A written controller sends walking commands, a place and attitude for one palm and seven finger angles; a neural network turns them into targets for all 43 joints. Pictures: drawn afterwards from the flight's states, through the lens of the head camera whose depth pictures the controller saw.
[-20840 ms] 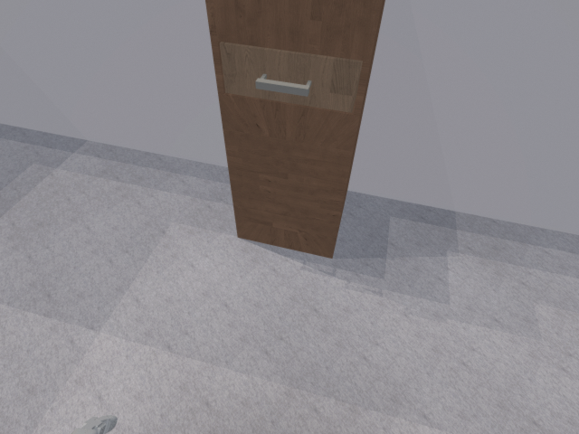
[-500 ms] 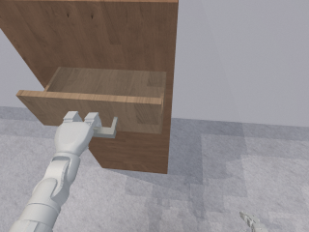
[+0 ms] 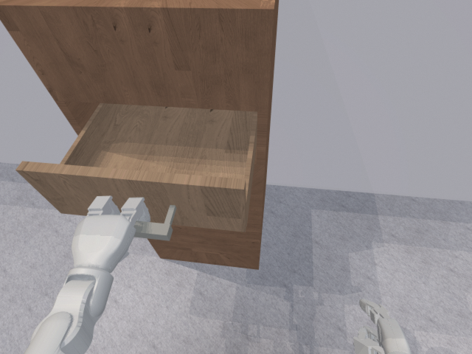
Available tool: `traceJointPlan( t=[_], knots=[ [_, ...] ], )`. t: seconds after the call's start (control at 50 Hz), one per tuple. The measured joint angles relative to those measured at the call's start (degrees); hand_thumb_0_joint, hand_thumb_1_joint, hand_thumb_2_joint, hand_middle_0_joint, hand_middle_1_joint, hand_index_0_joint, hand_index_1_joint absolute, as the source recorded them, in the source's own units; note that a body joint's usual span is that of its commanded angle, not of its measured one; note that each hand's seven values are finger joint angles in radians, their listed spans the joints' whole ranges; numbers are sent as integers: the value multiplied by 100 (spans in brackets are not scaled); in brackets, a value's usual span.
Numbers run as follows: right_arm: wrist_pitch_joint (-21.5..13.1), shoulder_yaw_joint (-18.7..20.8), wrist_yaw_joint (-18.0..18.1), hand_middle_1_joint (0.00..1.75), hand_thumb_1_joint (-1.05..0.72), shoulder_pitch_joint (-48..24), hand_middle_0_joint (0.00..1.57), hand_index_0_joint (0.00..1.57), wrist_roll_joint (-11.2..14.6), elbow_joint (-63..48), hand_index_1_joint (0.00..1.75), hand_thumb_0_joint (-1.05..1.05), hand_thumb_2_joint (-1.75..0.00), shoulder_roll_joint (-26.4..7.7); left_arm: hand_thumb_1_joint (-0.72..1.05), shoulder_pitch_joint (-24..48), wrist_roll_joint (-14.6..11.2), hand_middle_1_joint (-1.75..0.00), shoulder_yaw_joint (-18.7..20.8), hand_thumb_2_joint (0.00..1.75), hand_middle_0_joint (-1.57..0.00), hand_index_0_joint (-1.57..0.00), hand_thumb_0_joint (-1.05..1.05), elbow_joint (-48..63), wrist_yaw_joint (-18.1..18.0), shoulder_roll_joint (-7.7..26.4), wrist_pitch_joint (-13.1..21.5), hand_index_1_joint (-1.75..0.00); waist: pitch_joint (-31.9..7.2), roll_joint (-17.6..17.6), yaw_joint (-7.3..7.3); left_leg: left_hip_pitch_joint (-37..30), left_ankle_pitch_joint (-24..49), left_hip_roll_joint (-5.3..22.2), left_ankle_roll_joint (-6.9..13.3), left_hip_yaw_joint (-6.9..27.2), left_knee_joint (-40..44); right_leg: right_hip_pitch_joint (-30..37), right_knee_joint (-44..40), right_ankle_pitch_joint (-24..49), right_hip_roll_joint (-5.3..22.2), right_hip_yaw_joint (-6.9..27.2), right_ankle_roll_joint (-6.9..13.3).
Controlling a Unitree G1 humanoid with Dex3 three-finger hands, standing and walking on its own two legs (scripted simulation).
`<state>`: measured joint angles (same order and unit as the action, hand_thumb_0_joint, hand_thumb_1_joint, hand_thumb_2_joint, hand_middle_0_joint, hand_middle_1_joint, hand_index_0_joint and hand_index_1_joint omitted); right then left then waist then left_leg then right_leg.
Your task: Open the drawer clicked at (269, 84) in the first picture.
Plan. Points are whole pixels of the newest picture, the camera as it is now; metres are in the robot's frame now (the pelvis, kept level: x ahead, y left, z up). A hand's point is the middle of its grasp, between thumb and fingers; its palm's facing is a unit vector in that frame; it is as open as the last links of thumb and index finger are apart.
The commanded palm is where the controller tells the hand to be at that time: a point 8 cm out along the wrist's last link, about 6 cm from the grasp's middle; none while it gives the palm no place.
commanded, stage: pull the drawer open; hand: left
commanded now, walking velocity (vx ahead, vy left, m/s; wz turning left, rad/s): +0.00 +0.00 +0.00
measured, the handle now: (132, 217) +0.33 +0.21 +0.04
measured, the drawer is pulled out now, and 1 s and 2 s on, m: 0.18 0.29 0.29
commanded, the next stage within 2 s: open the thumb to release the handle in 1.32 s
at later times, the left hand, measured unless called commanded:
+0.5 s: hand (110, 275) +0.24 +0.23 +0.01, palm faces +0.00 -0.08 -1.00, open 5.4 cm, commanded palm +0.19 +0.25 +0.06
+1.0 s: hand (94, 315) +0.18 +0.23 +0.01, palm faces +0.00 -0.06 -1.00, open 5.4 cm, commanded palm +0.13 +0.24 +0.06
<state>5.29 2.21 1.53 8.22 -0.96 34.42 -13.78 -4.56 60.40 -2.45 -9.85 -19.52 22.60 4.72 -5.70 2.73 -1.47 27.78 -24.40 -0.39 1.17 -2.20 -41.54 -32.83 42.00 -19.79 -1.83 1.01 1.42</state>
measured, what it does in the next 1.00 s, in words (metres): stands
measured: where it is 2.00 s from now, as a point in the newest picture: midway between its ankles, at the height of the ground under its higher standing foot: outside the picture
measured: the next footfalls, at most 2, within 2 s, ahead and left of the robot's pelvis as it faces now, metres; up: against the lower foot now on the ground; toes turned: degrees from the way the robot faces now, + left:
none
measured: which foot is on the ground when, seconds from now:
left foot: down 0.00-1.00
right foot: down 0.00-1.00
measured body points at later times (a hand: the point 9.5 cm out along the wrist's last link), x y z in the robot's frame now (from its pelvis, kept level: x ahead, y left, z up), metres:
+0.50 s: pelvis +0.00 +0.00 +0.00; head +0.05 -0.02 +0.44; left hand +0.23 +0.23 +0.07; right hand +0.20 -0.23 -0.11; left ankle -0.04 +0.11 -0.71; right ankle +0.01 -0.11 -0.71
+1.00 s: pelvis +0.00 +0.00 -0.01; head +0.04 -0.03 +0.43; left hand +0.17 +0.23 +0.07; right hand +0.21 -0.22 -0.11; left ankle -0.04 +0.11 -0.71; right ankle +0.01 -0.11 -0.71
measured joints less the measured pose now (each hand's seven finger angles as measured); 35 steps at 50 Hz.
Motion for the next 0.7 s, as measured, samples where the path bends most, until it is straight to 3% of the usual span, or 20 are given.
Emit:
traceJointPlan(
  t=[0.28,0.7],
  knots=[
    [-45,-84,33,30,-91,-193,20,20,-15,-15,30,1,-90,93,75,-597,-49,-135,96,83,-32,-42,1,481,-28,57,91,-135,51,-35,-64,-73,-18,15,-18,-28,-20,44,53,-21,-19,27,16],
    [-80,-57,-166,30,-91,-266,20,20,-116,-129,30,1,-90,41,74,-2177,-77,-134,282,83,-32,-42,1,1670,-352,93,159,-135,2,-19,-94,108,-204,23,-11,-76,-310,-167,361,-193,-34,72,6]
  ],
)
